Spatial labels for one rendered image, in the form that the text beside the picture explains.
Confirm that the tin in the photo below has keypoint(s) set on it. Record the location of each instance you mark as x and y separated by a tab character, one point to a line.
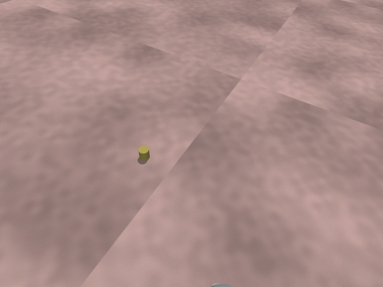
144	153

